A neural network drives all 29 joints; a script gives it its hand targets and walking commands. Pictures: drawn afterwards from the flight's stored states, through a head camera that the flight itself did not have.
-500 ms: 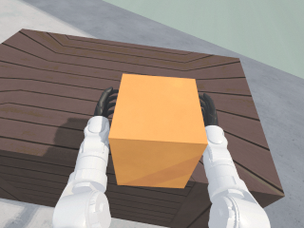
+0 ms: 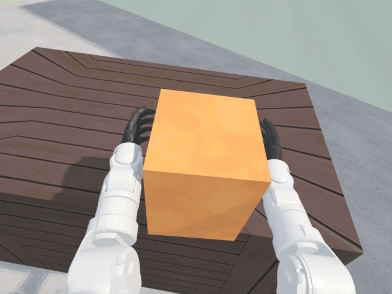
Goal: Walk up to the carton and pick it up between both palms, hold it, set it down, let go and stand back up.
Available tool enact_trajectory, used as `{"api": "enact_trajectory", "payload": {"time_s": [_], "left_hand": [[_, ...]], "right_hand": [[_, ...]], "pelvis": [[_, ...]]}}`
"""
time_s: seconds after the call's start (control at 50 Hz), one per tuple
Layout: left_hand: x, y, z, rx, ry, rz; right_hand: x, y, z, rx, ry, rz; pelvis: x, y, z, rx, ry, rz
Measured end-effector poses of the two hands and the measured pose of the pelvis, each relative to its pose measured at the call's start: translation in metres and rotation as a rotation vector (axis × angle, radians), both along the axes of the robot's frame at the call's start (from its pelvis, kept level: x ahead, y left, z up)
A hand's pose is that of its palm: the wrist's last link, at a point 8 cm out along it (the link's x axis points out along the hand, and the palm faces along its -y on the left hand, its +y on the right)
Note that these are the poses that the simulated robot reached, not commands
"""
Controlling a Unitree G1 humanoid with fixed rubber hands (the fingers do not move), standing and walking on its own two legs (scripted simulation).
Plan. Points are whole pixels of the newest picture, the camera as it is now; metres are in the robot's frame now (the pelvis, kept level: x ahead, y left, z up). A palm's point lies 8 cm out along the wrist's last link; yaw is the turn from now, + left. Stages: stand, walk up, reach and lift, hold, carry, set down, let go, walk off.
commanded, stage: reach and lift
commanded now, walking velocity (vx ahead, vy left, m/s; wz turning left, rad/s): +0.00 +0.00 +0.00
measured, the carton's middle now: (199, 168) +0.37 +0.00 +0.06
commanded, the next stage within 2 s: none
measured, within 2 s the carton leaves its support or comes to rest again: neither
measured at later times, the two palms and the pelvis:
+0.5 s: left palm (126, 132) +0.39 +0.15 +0.15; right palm (273, 144) +0.37 -0.14 +0.15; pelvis -0.01 +0.00 +0.00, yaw +0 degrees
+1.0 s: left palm (123, 118) +0.38 +0.15 +0.20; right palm (285, 128) +0.37 -0.14 +0.20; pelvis -0.01 +0.00 +0.00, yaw +0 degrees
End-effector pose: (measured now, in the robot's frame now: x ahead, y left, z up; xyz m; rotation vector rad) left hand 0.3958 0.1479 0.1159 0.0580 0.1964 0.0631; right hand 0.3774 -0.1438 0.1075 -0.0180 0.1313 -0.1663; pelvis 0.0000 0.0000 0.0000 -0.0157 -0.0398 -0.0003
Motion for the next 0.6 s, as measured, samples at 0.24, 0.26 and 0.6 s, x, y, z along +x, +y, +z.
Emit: {"api": "enact_trajectory", "payload": {"time_s": [0.24,0.26,0.6], "left_hand": [[-0.004,0.006,0.02,0.003,-0.001,0.008],[-0.005,0.006,0.021,0.006,-0.001,0.008],[-0.012,0.005,0.047,0.019,-0.021,0.021]], "right_hand": [[-0.001,0.006,0.024,0.006,-0.002,0.009],[-0.001,0.006,0.025,0.008,-0.002,0.01],[-0.004,0.005,0.052,0.023,-0.025,0.017]], "pelvis": [[-0.005,0.001,0.0,0.001,-0.033,0.003],[-0.005,0.002,0.0,0.001,-0.036,0.004],[-0.008,0.004,-0.001,-0.002,-0.069,0.01]]}}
